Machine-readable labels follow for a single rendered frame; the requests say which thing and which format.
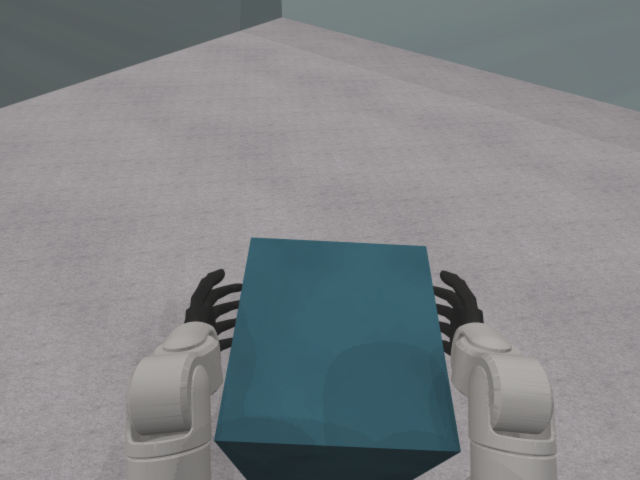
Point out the robot left hand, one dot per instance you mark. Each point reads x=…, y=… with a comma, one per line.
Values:
x=201, y=307

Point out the robot right hand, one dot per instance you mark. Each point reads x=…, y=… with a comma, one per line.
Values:
x=464, y=305

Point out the right robot forearm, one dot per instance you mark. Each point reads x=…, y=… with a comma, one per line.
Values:
x=511, y=419

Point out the left robot forearm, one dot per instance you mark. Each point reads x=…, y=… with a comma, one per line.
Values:
x=168, y=407

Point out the carton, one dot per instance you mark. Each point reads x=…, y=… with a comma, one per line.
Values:
x=337, y=368

